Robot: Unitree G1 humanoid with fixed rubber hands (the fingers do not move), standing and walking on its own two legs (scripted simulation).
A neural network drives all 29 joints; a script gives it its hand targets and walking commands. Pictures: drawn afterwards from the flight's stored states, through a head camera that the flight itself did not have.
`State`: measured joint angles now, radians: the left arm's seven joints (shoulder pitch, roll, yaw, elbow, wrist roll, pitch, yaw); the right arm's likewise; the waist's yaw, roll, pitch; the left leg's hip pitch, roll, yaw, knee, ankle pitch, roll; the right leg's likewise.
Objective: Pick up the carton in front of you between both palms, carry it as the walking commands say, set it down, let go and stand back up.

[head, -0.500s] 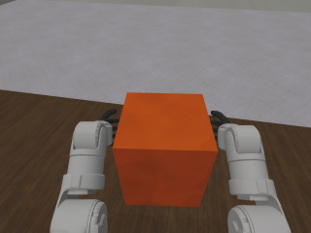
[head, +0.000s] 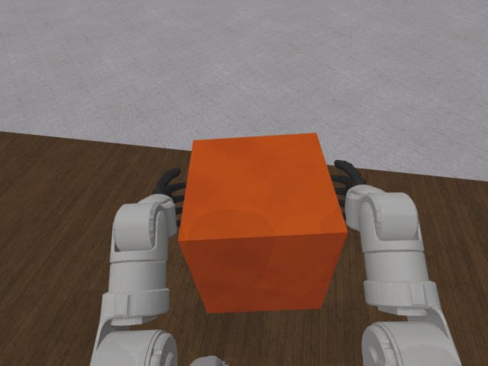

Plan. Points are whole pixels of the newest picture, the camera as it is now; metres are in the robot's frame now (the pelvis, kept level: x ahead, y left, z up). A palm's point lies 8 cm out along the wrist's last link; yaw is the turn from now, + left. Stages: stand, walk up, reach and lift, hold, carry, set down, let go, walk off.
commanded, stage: carry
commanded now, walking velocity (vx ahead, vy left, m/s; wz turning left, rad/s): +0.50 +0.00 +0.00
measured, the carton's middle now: (259, 227) +0.36 +0.00 +0.00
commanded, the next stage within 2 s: none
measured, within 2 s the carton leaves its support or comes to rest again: neither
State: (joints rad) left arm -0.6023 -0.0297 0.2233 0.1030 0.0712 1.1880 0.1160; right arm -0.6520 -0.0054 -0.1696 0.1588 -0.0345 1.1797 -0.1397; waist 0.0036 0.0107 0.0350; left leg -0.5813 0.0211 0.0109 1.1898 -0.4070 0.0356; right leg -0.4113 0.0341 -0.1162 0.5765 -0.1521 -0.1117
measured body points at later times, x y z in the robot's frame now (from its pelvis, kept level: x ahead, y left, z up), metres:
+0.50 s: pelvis +0.31 +0.03 -0.03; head +0.33 +0.03 +0.42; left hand +0.69 +0.16 +0.06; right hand +0.67 -0.14 +0.06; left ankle +0.36 +0.06 -0.76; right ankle +0.22 -0.09 -0.66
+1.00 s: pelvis +0.62 -0.02 -0.07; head +0.64 -0.03 +0.38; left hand +0.99 +0.13 +0.03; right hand +0.99 -0.18 +0.03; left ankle +0.48 +0.08 -0.68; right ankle +0.68 -0.07 -0.79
